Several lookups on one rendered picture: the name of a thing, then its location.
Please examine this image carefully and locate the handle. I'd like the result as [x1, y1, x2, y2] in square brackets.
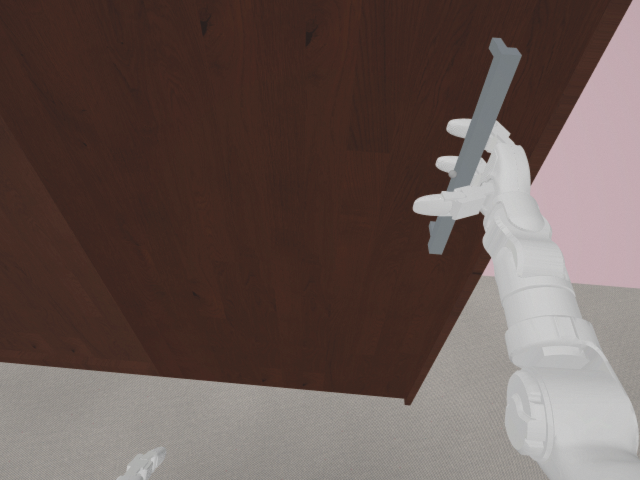
[428, 37, 522, 255]

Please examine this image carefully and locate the robot left hand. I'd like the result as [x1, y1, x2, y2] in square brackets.
[116, 447, 166, 480]

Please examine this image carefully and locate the wardrobe door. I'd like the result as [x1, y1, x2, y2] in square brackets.
[0, 114, 153, 363]
[0, 0, 610, 399]

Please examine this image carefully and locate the robot right hand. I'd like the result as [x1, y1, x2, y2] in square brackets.
[413, 119, 531, 220]

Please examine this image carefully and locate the robot right upper arm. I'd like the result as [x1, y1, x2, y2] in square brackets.
[505, 366, 640, 480]

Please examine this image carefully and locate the right robot forearm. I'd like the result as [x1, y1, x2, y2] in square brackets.
[482, 192, 639, 453]

